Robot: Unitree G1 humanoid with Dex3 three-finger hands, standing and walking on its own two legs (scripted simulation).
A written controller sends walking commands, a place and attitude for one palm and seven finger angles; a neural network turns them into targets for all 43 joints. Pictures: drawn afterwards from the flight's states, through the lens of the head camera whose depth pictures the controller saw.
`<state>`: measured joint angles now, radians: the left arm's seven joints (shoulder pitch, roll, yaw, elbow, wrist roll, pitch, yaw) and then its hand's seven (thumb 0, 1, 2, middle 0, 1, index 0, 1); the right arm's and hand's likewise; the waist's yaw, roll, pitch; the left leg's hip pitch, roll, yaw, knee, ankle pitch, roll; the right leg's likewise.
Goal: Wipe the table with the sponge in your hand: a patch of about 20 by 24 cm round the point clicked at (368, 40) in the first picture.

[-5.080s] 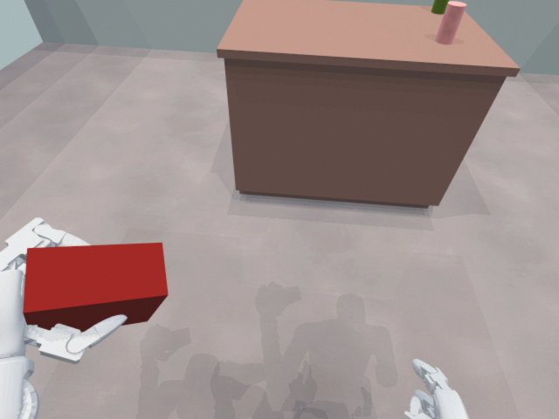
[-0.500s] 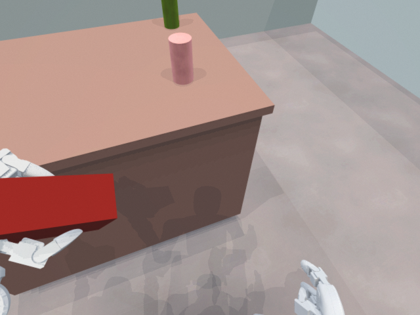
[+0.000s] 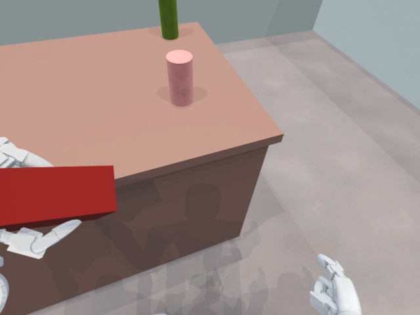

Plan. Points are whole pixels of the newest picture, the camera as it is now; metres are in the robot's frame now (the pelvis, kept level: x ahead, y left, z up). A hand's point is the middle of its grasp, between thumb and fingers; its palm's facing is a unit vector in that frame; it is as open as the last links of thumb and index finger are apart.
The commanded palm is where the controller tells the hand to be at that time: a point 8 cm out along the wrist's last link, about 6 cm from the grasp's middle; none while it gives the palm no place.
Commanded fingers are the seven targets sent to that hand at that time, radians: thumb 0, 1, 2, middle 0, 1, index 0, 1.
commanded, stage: come to a stop and stand still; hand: left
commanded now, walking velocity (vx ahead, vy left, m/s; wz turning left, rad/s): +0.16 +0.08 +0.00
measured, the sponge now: (73, 198) +0.24 +0.21 +0.16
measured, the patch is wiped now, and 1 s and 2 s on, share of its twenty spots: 0.00 0.00 0.00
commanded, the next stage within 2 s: look again from close up in 1.56 s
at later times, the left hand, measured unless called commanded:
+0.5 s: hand (65, 189) +0.24 +0.21 +0.18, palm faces +0.37 -0.80 -0.46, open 10.1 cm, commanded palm +0.18 +0.26 +0.19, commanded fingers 0.00 0.10 1.30 -1.20 -1.60 -1.20 -1.60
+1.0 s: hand (14, 190) +0.24 +0.28 +0.18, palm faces +0.42 -0.81 -0.41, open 10.1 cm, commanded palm +0.17 +0.31 +0.19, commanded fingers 0.00 0.10 1.30 -1.20 -1.60 -1.20 -1.60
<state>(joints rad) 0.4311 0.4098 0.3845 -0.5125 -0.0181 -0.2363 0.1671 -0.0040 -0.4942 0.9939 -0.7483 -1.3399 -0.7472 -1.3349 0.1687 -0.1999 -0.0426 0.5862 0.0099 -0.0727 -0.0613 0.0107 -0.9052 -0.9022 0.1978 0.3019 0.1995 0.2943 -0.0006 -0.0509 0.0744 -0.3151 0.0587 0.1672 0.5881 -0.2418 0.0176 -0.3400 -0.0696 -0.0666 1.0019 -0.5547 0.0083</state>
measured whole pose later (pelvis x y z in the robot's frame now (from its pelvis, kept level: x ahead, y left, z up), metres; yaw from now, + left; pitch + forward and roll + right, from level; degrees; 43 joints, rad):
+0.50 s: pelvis +0.03 -0.02 +0.01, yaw +1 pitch -1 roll +2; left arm 0.53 0.37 0.36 -0.56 -0.02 -0.17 0.17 0.00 -0.49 1.00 -0.75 -1.34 -0.75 -1.34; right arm 0.15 -0.24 -0.01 0.57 0.00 -0.02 -0.07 0.01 -0.90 -0.90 0.20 0.30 0.20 0.29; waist -0.03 -0.02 0.08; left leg -0.27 0.02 0.07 0.61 -0.33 -0.03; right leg -0.30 -0.06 -0.14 0.55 -0.25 -0.04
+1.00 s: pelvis +0.00 +0.03 +0.01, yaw -2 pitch -2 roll +0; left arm 0.38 0.34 0.38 -0.40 -0.01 -0.18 0.14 0.00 -0.49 1.00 -0.75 -1.34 -0.74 -1.34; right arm 0.25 -0.18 0.06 0.59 -0.02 -0.14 -0.02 0.01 -0.90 -0.90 0.20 0.30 0.20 0.30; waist 0.02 0.00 0.08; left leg -0.20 0.00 0.14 0.47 -0.24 0.05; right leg -0.27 -0.04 -0.02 0.45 -0.15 0.02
